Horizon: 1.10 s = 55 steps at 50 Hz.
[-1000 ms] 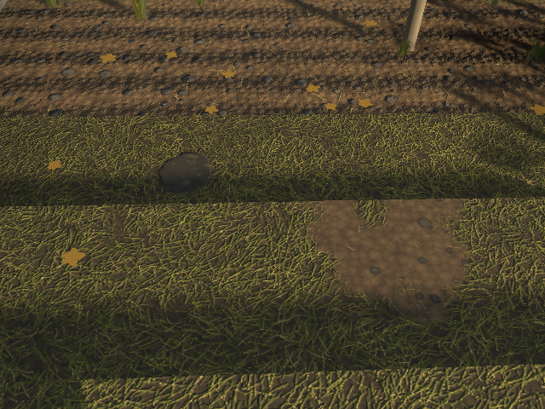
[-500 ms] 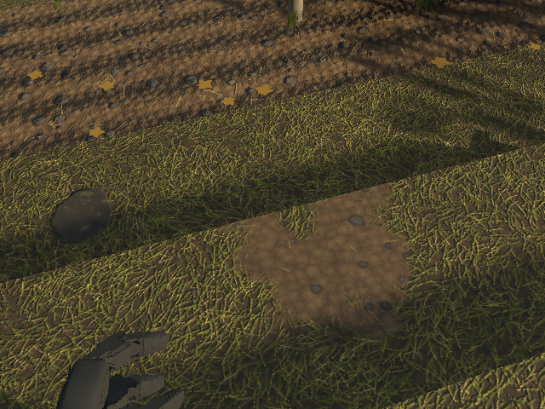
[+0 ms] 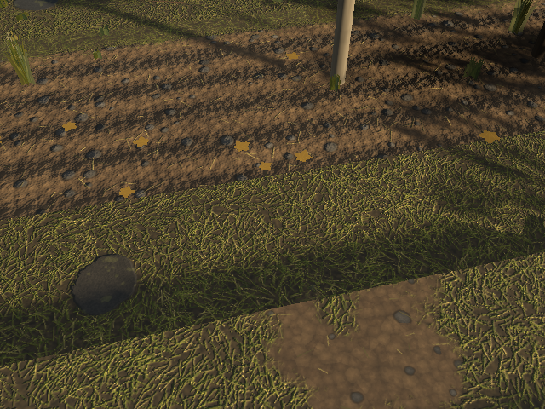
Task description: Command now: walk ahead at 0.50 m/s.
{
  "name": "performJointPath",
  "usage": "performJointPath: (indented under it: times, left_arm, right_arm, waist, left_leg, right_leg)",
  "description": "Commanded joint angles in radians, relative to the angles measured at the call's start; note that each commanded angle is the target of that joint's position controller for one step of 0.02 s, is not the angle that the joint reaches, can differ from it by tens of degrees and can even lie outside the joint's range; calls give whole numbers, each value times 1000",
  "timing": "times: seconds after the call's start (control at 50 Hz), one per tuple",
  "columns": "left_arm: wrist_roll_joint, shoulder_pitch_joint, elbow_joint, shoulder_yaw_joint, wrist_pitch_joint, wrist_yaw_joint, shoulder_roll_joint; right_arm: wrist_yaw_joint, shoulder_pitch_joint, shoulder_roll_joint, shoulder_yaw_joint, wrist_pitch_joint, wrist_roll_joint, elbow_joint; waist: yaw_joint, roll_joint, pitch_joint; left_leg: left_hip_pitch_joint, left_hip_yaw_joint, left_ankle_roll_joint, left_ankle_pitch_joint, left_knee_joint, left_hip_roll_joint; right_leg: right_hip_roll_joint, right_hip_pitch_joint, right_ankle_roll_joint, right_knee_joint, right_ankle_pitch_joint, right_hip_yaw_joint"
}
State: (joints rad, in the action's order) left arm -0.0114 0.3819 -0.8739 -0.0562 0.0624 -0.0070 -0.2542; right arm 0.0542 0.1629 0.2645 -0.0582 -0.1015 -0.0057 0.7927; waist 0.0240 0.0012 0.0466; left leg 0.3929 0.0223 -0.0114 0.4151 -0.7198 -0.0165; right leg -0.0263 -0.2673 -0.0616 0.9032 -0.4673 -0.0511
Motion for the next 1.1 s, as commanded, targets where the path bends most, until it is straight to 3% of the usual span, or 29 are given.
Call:
performJointPath:
  times: [0.02,0.04,0.06,0.08,0.16,0.2,0.22,0.28,0.34,0.4,0.46,0.48,0.5,0.52,0.54,0.56,0.58,0.6,0.64,0.68,0.76,0.88,0.94,0.98,1.0,1.02,1.04,1.06,1.1]
  left_arm:
    - [-53,-11,117,-9,51,4,-75]
    - [-62,-109,149,-17,42,13,-114]
    - [-40,-169,171,-14,30,13,-110]
    - [-21,-172,172,-15,13,8,-96]
    - [20,-196,170,-2,7,-29,-42]
    - [-10,-347,212,-16,27,-42,-80]
    - [-4,-429,232,-10,37,-51,-66]
    - [24,-461,237,3,56,-94,-18]
    - [-4,-483,241,3,38,-95,-41]
    - [-6,-484,213,10,30,-93,-44]
    - [19,-141,80,-13,36,-70,-73]
    - [29,40,28,-27,30,-61,-111]
    - [37,91,20,-19,32,-65,-154]
    - [8,144,9,-48,16,-58,-193]
    - [7,76,34,-56,1,-50,-194]
    - [24,8,31,-63,-1,-35,-207]
    - [37,-67,50,-45,12,-30,-161]
    - [37,-161,45,-26,24,-29,-115]
    - [33,-210,29,-15,45,-32,-63]
    - [35,-174,0,-18,59,-13,-78]
    - [19,-100,-42,-27,40,29,-85]
    - [3,-13,-81,-34,-3,43,-129]
    - [1,-28,-71,-49,-20,48,-182]
    - [-1,-56,-60,-54,-30,53,-208]
    - [3,-84,-38,-49,-23,52,-201]
    - [44,5,12,-4,2,22,-58]
    - [13,-79,33,-14,48,-4,-124]
    - [-26,-179,69,-32,67,-9,-174]
    - [6,-188,63,-32,60,17,-153]
  right_arm:
    - [9,355,156,-37,0,-33,60]
    - [14,294,119,-24,-4,-27,44]
    - [13,228,106,-16,-4,-28,26]
    - [8,170,87,-5,-6,-20,5]
    - [-39,191,137,-21,8,22,33]
    - [-65,322,97,-9,-15,1,58]
    - [-73,365,98,-10,-21,-4,66]
    - [-86,342,97,-12,-7,-12,57]
    - [-79,349,75,-14,8,-23,56]
    - [-96,405,49,-11,41,-25,80]
    - [-91,388,69,-20,72,-27,90]
    - [-81,400,60,-26,66,-26,86]
    - [-59,540,-24,-4,47,-33,97]
    - [-48,572,40,0,17,-62,64]
    - [-50,471,104,-22,-2,-76,23]
    - [-75,347,79,-19,-9,-78,-6]
    - [-102,314,94,-20,7,-66,-8]
    - [-111,309,50,-18,37,-41,-6]
    - [-106,295,12,-20,69,-15,2]
    - [-98,229,18,-27,70,-17,-32]
    - [-63,76,-10,-17,61,-13,-87]
    - [-7,-156,-20,-13,74,-15,-209]
    - [10,-145,-1,-24,73,-15,-243]
    - [7,71,77,-60,75,-16,-202]
    - [-12,250,162,-95,80,-13,-163]
    - [-20,228,261,-106,71,-31,-166]
    - [-21,293,204,-88,64,-20,-178]
    - [-25,232,167,-76,58,0,-183]
    - [-26,81,129,-61,51,0,-213]
  waist:
    - [-89,-283,23]
    - [-73,-133,-45]
    - [-53,-29,-91]
    - [-18,-17,-93]
    - [-6,-28,-40]
    - [-71,-48,-93]
    - [-109,-77,-106]
    - [-108,-49,-90]
    - [-112,-75,-136]
    - [-137,-58,-173]
    - [21,-13,-38]
    - [97,74,39]
    - [52,279,208]
    - [76,373,330]
    - [70,266,304]
    - [41,185,254]
    - [6,71,207]
    - [-66,23,62]
    - [-92,52,-40]
    - [-80,102,-58]
    - [-31,63,-62]
    - [38,9,-142]
    - [3,62,-97]
    - [-117,81,13]
    - [-203,5,108]
    - [-88,-244,204]
    - [-149,-195,330]
    - [-150,-152,180]
    - [-50,20,30]
  left_leg:
    - [-501,-673,-358,-402,402,-370]
    - [-429,-644,-345,-349,385,-368]
    - [-327,-554,-315,-379,368,-350]
    - [-235,-468,-287,-351,387,-312]
    - [-144,-261,-236,-422,390,-209]
    - [-344,-254,-195,-261,369,-187]
    - [-366,-272,-192,-210,358,-193]
    - [-8,-115,-138,-66,319,-98]
    - [-71,-124,-116,-5,198,-108]
    - [-288,-164,-91,-54,9,-137]
    - [-214,-137,-75,-237,-462,-60]
    - [82,-128,-30,104,-810,22]
    - [406,-202,-16,456,-1090,49]
    - [528,-267,3,378,-1123,6]
    - [573,-242,7,188,-951,-19]
    - [597,-211,0,11,-936,-41]
    - [558,-166,2,-84,-966,-72]
    - [466,-185,25,-179,-813,-92]
    - [344,-212,42,-182,-588,-133]
    - [316,-216,40,-279,-458,-126]
    - [347,-165,-20,-466,-188,-76]
    - [372,-29,-64,-416,12,-32]
    - [240,62,-101,-257,57,28]
    - [-63,85,-150,-249,124,90]
    - [-378,-77,-211,-336,171,18]
    - [-716,-594,-394,-279,234,-230]
    - [-808,-844,-448,-111,380,-298]
    - [-715,-710,-391,-257,400,-283]
    - [-390,-449,-310,-732,364,-203]
  right_leg:
    - [-57,-660,-37,561,-73,-93]
    - [8,-708,-41,570,-16,-80]
    - [45,-684,-41,478,44,-90]
    - [89,-609,-35,376,90,-94]
    - [107,-425,-8,172,441,9]
    - [122,-680,-14,-27,570,-41]
    - [121,-696,-17,-112,637,-30]
    - [34,-190,-37,-348,1081,58]
    - [45,-182,-44,-398,1007,31]
    - [109,-293,-19,-539,925,-22]
    - [123,120,-25,-679,1001,25]
    - [209,460,-70,-541,1076,-61]
    - [316,818,-74,-132,1479,-80]
    - [402,887,-148,-109,1405,-227]
    - [420,750,-218,-266,970,-274]
    - [493,563,-255,-434,518,-422]
    - [524,393,-265,-541,385,-551]
    - [478,141,-242,-557,590,-444]
    - [367,-41,-171,-590,625,-222]
    - [322,-50,-142,-629,686,-127]
    - [276,114,-70,-628,837,31]
    - [293,275,-32,-610,842,150]
    - [304,332,-32,-497,1139,201]
    - [281,285,-20,-223,1299,238]
    - [229,69,18,77,1063,253]
    - [17,-359,66,467,16,182]
    - [-17,-512,50,571,-99,-48]
    - [29,-597,34,531,-31,-61]
    - [92,-461,62,372,57,-35]
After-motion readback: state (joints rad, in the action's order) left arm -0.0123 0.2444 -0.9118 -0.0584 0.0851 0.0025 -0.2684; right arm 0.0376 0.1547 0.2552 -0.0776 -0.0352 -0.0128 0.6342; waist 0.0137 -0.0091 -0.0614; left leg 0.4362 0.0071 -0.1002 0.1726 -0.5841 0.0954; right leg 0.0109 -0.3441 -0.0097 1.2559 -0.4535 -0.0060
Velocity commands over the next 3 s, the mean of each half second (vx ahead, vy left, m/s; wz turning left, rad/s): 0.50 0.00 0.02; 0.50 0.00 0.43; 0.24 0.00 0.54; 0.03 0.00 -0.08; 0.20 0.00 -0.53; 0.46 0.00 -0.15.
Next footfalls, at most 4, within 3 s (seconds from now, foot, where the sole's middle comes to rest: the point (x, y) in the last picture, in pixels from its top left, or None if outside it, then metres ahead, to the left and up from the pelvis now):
0.48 right None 0.42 -0.14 -0.92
1.00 left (249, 378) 0.68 0.11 -0.92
1.48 right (301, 333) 0.82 -0.04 -0.92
1.88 left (241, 387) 0.65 0.13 -0.92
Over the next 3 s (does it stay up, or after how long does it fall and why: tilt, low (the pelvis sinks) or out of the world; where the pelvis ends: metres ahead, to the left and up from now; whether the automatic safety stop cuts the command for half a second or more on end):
stays up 1.05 0.08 -0.30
